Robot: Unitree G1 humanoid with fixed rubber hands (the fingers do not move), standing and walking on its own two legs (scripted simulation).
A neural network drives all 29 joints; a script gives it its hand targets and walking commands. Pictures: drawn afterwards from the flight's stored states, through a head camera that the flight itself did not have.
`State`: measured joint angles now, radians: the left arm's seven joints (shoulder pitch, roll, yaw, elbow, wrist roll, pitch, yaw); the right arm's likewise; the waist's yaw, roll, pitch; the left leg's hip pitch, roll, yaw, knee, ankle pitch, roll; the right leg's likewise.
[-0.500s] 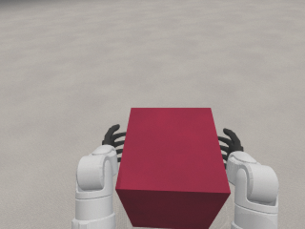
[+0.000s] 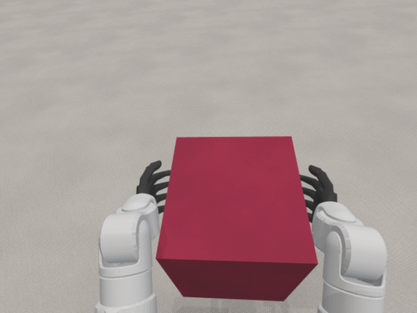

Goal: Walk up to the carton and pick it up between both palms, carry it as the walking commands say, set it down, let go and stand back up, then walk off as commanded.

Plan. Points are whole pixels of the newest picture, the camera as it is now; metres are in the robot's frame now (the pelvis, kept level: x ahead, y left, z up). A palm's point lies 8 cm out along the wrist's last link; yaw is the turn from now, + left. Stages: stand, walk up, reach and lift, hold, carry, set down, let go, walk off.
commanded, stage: carry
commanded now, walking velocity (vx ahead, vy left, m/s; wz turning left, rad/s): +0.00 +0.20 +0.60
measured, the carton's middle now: (232, 223) +0.29 -0.01 +0.05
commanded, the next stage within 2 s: none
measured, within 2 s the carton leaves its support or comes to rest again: neither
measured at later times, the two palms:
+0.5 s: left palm (16, 236) +0.23 +0.33 +0.12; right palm (197, 202) +0.29 +0.05 +0.11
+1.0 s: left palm out of the picture +0.13 +0.47 +0.12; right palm (96, 223) +0.25 +0.21 +0.11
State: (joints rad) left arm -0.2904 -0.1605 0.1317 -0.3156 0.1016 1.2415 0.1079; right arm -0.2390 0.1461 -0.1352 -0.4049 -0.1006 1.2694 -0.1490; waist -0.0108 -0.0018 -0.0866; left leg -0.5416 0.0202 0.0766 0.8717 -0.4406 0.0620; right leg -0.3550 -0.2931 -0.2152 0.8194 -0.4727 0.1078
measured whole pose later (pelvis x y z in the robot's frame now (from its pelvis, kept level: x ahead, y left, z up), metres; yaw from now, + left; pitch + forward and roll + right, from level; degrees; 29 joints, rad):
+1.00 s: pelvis -0.06 +0.23 +0.00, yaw +25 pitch +2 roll +1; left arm -0.23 -0.15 0.11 -0.38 0.10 1.25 0.11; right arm -0.22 0.14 -0.10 -0.41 -0.10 1.26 -0.14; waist 0.00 0.01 -0.07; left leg -0.50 -0.06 0.09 0.80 -0.42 0.08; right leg -0.38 -0.08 -0.15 0.82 -0.46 -0.03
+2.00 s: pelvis -0.11 +0.23 +0.01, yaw +26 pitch +0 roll -1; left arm -0.23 -0.15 0.11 -0.38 0.10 1.29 0.13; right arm -0.20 0.14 -0.10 -0.41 -0.10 1.29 -0.14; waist 0.01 0.01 -0.11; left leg -0.47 -0.04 0.10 0.64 -0.18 0.11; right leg -0.36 -0.07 -0.16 0.71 -0.35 -0.01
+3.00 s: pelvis -0.13 +0.35 +0.00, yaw +45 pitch +4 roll +2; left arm -0.21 -0.14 0.10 -0.43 0.09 1.23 0.12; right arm -0.20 0.14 -0.08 -0.46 -0.09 1.25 -0.14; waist -0.01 0.00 -0.03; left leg -0.48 -0.07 0.04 0.75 -0.34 0.04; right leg -0.43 -0.07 -0.12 0.88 -0.54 0.10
